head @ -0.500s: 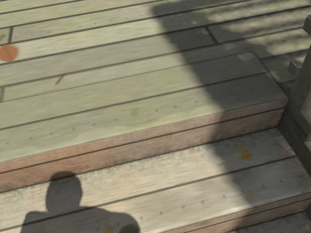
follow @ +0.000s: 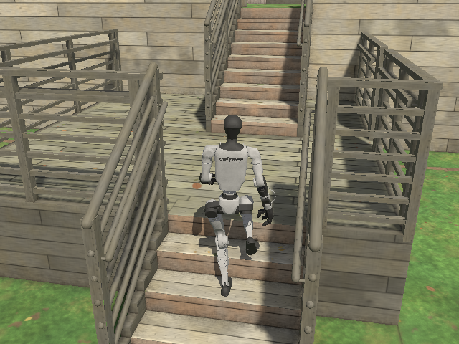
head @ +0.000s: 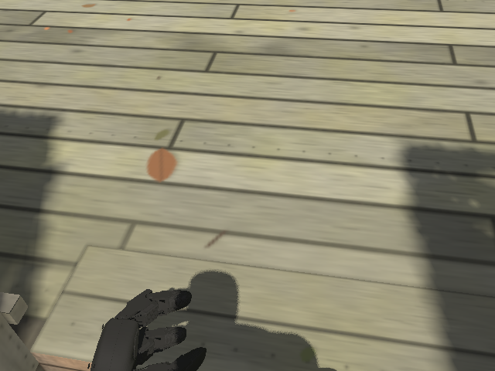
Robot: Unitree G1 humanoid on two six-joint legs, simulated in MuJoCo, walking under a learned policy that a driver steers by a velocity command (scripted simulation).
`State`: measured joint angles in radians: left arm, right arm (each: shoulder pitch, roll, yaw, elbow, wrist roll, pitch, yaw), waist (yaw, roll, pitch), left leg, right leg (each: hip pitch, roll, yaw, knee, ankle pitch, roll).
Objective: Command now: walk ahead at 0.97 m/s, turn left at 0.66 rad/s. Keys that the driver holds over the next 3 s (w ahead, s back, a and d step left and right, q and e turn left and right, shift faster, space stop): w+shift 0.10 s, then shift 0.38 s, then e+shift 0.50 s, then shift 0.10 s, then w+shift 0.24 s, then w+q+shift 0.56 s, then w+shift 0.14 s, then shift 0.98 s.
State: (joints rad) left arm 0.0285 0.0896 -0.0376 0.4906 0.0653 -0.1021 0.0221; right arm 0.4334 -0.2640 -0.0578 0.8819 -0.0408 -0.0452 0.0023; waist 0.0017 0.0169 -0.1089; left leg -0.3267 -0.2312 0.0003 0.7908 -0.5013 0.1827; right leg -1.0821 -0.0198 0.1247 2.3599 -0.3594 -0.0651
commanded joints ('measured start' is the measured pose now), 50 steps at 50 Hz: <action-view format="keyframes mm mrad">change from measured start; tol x64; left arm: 1 -237 -10 -33 -189 -18 33 29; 50 212 401 161 79 -42 101 -18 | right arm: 1 -98 2 16 -21 -4 -89 13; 50 -388 -47 -12 -160 19 42 -32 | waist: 1 42 -17 348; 29 -178 258 -537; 50 30 -203 4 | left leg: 1 -332 270 -339 -632 254 51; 7 92 335 -175 -108 2162 26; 10 -488 -18 -364 1106 312 -119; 15 -1226 67 -254 1507 222 85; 27 -259 104 104 198 207 -66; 29 557 487 -534 9 1359 351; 32 -44 564 -587 -300 476 224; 42 -90 458 108 -513 544 -37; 50 -525 228 -57 542 -72 -218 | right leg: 1 -213 -32 -166 -113 -207 -11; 9 1085 -37 69 -1781 666 -139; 13 1171 -396 426 -1861 1252 -263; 20 564 -57 -152 -2099 430 -56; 27 908 -232 -90 -1847 1914 35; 30 356 109 155 -505 27 88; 46 733 -23 -211 -1748 146 -7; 50 937 -304 550 -2098 57 -260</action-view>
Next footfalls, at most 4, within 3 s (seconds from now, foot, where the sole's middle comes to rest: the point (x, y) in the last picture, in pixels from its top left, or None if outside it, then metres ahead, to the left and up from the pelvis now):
0.16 right None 0.23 -0.14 -0.57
0.56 left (244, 328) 0.52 0.06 -0.41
0.94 right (376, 312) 0.55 -0.22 -0.41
1.40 left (272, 273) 0.66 -0.01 -0.41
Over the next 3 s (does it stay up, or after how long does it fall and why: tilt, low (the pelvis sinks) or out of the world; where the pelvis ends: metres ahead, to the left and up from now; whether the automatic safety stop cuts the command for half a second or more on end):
stays up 1.38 -0.13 0.36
